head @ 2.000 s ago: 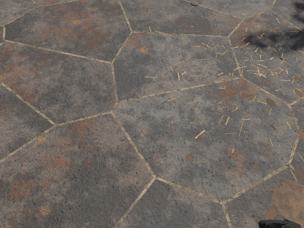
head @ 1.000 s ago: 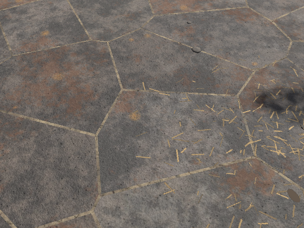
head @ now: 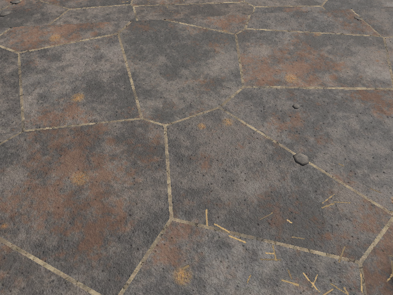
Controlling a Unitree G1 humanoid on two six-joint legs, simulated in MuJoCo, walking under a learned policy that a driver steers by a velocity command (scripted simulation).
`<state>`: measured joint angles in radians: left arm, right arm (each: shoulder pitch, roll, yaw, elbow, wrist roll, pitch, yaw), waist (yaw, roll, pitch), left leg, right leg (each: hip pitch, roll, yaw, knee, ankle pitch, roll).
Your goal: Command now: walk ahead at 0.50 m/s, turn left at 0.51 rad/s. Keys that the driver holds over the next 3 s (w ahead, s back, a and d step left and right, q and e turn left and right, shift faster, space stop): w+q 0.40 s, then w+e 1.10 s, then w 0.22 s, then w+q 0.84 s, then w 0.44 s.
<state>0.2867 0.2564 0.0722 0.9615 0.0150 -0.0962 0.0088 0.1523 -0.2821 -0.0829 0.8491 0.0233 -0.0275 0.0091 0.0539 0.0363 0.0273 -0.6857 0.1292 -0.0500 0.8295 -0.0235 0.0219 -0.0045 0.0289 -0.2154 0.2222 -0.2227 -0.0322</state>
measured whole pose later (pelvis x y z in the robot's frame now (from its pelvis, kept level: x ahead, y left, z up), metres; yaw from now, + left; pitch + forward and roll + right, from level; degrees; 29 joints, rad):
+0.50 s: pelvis +0.28 +0.07 +0.00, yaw +16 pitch +1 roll +0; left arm 0.04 0.30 0.07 0.81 0.00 -0.10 0.00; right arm 0.31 -0.26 -0.07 0.80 0.01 -0.06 -0.01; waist -0.05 -0.04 0.04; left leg -0.12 -0.11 -0.07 0.30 -0.20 0.10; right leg -0.65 -0.11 0.07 0.72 0.00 0.05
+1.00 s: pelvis +0.59 +0.08 +0.00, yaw +4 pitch +2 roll +0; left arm 0.32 0.27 0.06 0.83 -0.02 -0.06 -0.01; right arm 0.11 -0.29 -0.06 0.71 -0.02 -0.10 -0.01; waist 0.06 0.02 0.04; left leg -0.64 0.08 -0.10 0.79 -0.13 -0.04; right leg -0.17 0.12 0.10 0.33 -0.17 -0.09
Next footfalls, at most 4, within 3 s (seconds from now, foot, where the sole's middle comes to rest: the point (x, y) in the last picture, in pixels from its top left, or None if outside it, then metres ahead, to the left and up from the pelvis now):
0.18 left None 0.27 0.14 -0.78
0.72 right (210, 257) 0.63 0.01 -0.78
1.20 left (156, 192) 0.89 0.24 -0.78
1.70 right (239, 155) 1.10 -0.10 -0.78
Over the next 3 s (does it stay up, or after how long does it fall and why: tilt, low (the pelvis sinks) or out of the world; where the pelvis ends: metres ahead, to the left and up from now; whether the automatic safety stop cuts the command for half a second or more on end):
stays up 1.71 -0.05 0.00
